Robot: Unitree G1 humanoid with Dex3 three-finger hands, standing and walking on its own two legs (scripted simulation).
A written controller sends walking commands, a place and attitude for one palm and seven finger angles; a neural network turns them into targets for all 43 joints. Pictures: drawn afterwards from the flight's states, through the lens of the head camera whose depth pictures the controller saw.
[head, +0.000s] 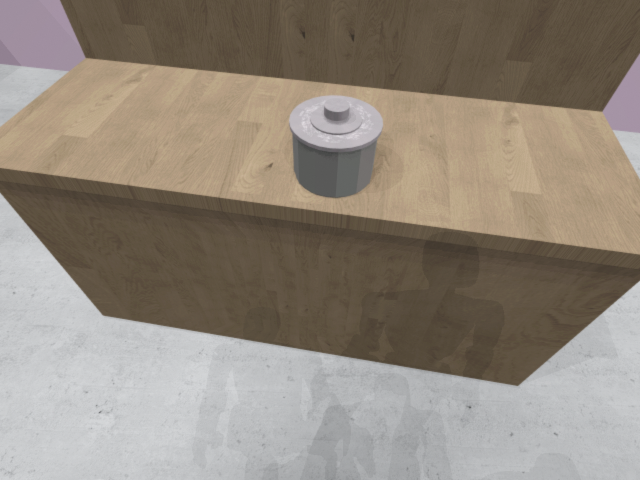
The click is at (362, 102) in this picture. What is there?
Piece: lid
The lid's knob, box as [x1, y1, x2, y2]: [324, 98, 349, 120]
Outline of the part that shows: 324,103 324,115 327,118 332,120 341,120 347,117 349,104 345,100 339,98 332,98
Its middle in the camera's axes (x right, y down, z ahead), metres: +0.03 -0.24 +0.71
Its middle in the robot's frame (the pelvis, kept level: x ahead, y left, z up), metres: +0.71 +0.02 +0.09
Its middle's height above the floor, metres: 0.86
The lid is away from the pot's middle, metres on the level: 0.00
